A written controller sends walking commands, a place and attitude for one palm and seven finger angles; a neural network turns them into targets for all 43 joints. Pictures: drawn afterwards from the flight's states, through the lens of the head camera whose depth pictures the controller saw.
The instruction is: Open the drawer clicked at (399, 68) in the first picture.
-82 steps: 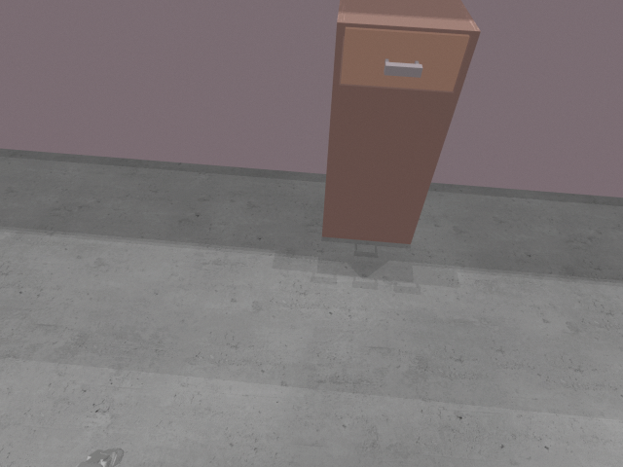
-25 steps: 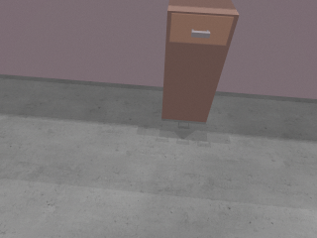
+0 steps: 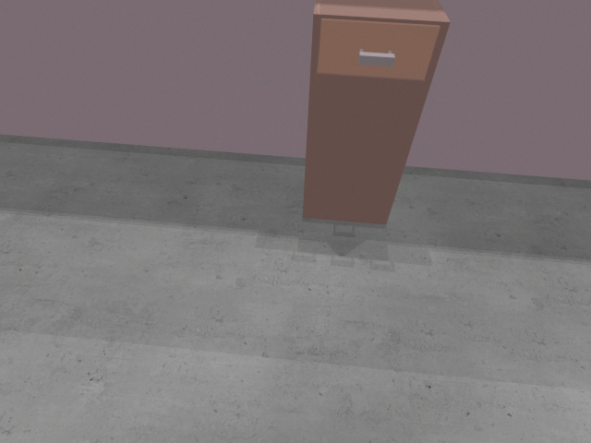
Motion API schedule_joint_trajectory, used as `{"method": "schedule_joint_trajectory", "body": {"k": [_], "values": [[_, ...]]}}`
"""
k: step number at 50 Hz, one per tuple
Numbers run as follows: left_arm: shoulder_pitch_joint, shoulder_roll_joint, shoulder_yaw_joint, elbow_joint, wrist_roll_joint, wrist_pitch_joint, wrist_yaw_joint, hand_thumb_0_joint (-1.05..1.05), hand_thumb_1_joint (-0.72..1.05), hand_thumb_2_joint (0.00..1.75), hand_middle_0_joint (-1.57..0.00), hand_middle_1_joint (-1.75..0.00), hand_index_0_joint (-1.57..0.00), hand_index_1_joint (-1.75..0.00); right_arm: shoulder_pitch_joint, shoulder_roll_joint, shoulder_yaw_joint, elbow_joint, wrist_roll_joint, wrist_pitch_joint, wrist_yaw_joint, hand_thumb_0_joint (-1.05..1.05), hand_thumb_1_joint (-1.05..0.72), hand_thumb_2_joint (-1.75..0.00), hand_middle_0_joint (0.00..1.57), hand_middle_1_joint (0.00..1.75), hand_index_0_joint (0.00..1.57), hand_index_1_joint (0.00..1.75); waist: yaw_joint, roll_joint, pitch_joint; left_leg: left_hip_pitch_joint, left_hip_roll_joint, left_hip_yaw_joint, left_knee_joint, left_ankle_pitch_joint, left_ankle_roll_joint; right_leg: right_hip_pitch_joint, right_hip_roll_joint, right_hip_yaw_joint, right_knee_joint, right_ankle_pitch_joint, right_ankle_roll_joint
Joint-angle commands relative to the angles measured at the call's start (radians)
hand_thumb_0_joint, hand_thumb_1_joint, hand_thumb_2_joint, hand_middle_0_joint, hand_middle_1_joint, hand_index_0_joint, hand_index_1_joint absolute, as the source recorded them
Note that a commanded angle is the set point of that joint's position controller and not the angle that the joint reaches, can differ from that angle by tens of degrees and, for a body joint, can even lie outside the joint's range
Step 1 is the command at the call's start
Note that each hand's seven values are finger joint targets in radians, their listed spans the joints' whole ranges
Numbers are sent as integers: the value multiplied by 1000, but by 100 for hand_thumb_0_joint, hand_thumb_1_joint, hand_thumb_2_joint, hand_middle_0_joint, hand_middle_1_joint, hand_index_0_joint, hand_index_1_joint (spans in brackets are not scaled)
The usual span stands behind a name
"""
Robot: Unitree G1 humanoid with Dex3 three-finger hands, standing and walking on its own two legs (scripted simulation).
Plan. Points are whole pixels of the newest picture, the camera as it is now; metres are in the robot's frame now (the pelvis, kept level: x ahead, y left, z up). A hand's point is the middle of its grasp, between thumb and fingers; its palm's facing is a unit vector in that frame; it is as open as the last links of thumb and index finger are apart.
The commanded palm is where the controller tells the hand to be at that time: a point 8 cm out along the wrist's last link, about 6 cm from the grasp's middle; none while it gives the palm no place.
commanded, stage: walk to a spot facing it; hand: left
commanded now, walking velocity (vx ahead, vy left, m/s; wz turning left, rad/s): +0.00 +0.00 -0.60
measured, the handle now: (375, 55) +1.17 -0.16 +0.02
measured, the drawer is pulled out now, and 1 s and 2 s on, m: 0.00 0.00 0.00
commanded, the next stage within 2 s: none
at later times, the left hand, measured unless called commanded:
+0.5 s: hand out of the picture +0.04 +0.15 -0.16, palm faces -0.16 -0.95 -0.26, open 7.4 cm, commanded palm none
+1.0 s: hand (180, 436) +0.17 +0.20 -0.19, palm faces -0.39 -0.90 -0.18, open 7.4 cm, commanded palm none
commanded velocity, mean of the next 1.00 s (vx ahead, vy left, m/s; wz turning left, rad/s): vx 0.19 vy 0.00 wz -0.60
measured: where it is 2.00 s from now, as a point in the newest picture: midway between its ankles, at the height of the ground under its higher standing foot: (360, 389)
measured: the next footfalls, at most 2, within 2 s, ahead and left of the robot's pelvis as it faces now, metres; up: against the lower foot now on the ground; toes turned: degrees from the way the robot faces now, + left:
left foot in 0.92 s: +0.14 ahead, +0.08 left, +0.00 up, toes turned -26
right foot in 1.48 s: +0.28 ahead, -0.19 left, +0.00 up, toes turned -57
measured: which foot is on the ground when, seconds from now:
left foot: down 0.00-0.30, up 0.32-0.90, down 0.92-1.00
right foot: down 0.00-0.92, up 0.94-1.00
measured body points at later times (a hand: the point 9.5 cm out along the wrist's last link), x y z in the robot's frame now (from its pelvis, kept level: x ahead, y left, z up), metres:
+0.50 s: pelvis -0.03 -0.04 -0.01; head +0.01 -0.07 +0.44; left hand +0.05 +0.20 -0.14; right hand +0.00 -0.31 -0.16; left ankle -0.02 +0.13 -0.66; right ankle -0.02 -0.10 -0.74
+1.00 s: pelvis +0.08 +0.02 -0.01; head +0.10 +0.05 +0.44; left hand +0.19 +0.25 -0.17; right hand +0.06 -0.26 -0.12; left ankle +0.10 +0.10 -0.75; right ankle -0.01 -0.10 -0.70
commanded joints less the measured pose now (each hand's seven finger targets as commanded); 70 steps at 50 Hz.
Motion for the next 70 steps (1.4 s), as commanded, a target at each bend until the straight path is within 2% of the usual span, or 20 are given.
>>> {"method": "schedule_joint_trajectory", "body": {"k": [1, 6, 10, 13, 14, 15, 16, 21, 35, 43, 45, 46, 47, 49, 51, 54, 59, 64, 68, 70], "values": [[14, 96, 26, -72, -4, 12, 14, 0, 90, 90, -20, -30, -20, -30, 44, -98, -32, -69, -6, 1, -23, 0, -90, -90, 20, 30, 20, 30, -24, 5, -52, 30, 128, -21, 17, 195, 17, -70, -103, 123, 21, 272, -15], [37, 85, 46, -136, 2, 32, 3, 0, 90, 90, -20, -30, -20, -30, 52, -128, -64, -135, -9, 15, -32, 0, -90, -90, 20, 30, 20, 30, -24, 72, -40, 7, 201, -43, 23, 159, 58, -174, -40, 100, 181, 201, -6], [62, 34, 60, -177, 3, 45, -7, 0, 90, 90, -20, -30, -20, -30, 29, -132, -84, -178, -12, 10, -29, 0, -90, -90, 20, 30, 20, 30, -8, 210, -22, -49, 345, -101, -27, 285, 172, -228, -6, 8, 462, -262, 20], [176, 28, 75, -171, 6, 40, -15, 0, 90, 90, -20, -30, -20, -30, -39, -122, -95, -216, -15, 14, -28, 0, -90, -90, 20, 30, 20, 30, 58, 143, -34, -159, 306, 12, 148, 232, 110, -73, -39, 5, 295, -134, 10], [225, 62, 87, -163, 13, 27, -13, 0, 90, 90, -20, -30, -20, -30, -37, -92, -92, -223, -11, 24, -25, 0, -90, -90, 20, 30, 20, 30, 78, -12, -34, -237, 205, 94, 354, 70, 33, -7, -84, 86, 101, 60, -5], [231, 177, 108, -175, 25, 11, 4, 0, 90, 90, -20, -30, -20, -30, 1, 6, -77, -256, -5, 30, -20, 0, -90, -90, 20, 30, 20, 30, 60, -375, -21, -462, 24, 144, 639, -352, -47, 22, -340, 526, -92, 245, -80], [247, 175, 106, -179, 8, 16, 16, 0, 90, 90, -20, -30, -20, -30, -35, -23, -79, -269, -6, 36, -23, 0, -90, -90, 20, 30, 20, 30, 76, -278, -29, -429, 27, -6, 735, -379, -32, -53, -375, 571, -139, 281, -150], [132, 59, 90, -215, -3, 0, 12, 0, 90, 90, -20, -30, -20, -30, 27, -12, -86, -215, -15, 32, -12, 0, -90, -90, 20, 30, 20, 30, 2, -71, -51, -416, 69, -24, 767, -118, -48, -38, -200, 384, -114, 81, -136], [281, 35, 98, -164, 9, -41, -3, 0, 90, 90, -20, -30, -20, -30, -43, 6, -84, -272, -23, -8, 5, 0, -90, -90, 20, 30, 20, 30, 49, -118, -41, -502, 54, -15, 535, -108, -61, 68, -155, 522, -195, -230, -188], [167, 64, 111, -204, 11, -29, -1, 0, 90, 90, -20, -30, -20, -30, 51, 19, -85, -276, -2, -36, -1, 0, -90, -90, 20, 30, 20, 30, -13, -128, -14, -51, -13, 7, 165, -95, -24, -258, -95, 498, -111, -212, -163], [124, 1, 99, -231, 4, -26, -9, 0, 90, 90, -20, -30, -20, -30, 240, -62, -100, -221, 0, -48, -25, 0, -90, -90, 20, 30, 20, 30, -100, 77, -78, 326, 127, -108, -23, -191, -3, -523, 40, 359, 124, -282, -91], [143, -55, 92, -245, -7, -29, -19, 0, 90, 90, -20, -30, -20, -30, 319, -160, -123, -212, -13, -47, -26, 0, -90, -90, 20, 30, 20, 30, -125, 361, -103, 375, 402, -456, -180, -492, 60, -667, 136, 174, 440, -382, -35], [98, -20, 104, -260, 4, -35, -20, 0, 90, 90, -20, -30, -20, -30, 281, -158, -118, -234, -9, -43, -24, 0, -90, -90, 20, 30, 20, 30, -104, 271, -16, 203, 509, -546, -259, -566, 122, -668, 40, 103, 587, -322, -6], [96, 1, 120, -229, 22, -25, -36, 0, 90, 90, -20, -30, -20, -30, 193, -55, -89, -250, -16, -52, -21, 0, -90, -90, 20, 30, 20, 30, -43, 115, 69, 36, 407, -409, -274, -455, 96, -609, -5, 83, 727, -170, 14], [143, -41, 115, -190, 27, -9, -51, 0, 90, 90, -20, -30, -20, -30, 185, 1, -66, -235, -13, -66, -26, 0, -90, -90, 20, 30, 20, 30, -8, 120, 92, -9, 296, -162, -240, -196, 2, -569, -33, 54, 789, -29, 20], [168, -84, 107, -173, 25, 8, -50, 0, 90, 90, -20, -30, -20, -30, 257, 42, -52, -190, -6, -82, -35, 0, -90, -90, 20, 30, 20, 30, 8, 171, 80, 24, 236, 12, -181, 174, -64, -575, -23, 33, 858, 64, 28], [99, -106, 97, -181, 22, 25, -44, 0, 90, 90, -20, -30, -20, -30, 376, 73, -36, -125, -5, -91, -46, 0, -90, -90, 20, 30, 20, 30, 2, 159, 100, 91, 232, 113, -133, 518, -104, -666, -17, -4, 922, 114, 27], [-54, -124, 79, -218, 17, 19, -52, 0, 90, 90, -20, -30, -20, -30, 467, 85, -30, -66, -15, -90, -53, 0, -90, -90, 20, 30, 20, 30, -36, 127, 141, 221, 263, 161, -124, 652, -36, -724, -27, -92, 736, 92, 10], [-118, -124, 61, -225, 14, 3, -53, 0, 90, 90, -20, -30, -20, -30, 516, 57, -39, -36, -21, -77, -52, 0, -90, -90, 20, 30, 20, 30, -49, 129, 91, 288, 256, 263, 18, 1090, -7, -504, 49, -242, 407, -21, -45], [-18, -98, 71, -201, 15, -11, -44, 0, 90, 90, -20, -30, -20, -30, 496, 9, -57, -42, -13, -74, -50, 0, -90, -90, 20, 30, 20, 30, 4, 177, 0, 301, 280, 287, 184, 1323, 1, -339, 100, -265, 308, -52, -78]]}}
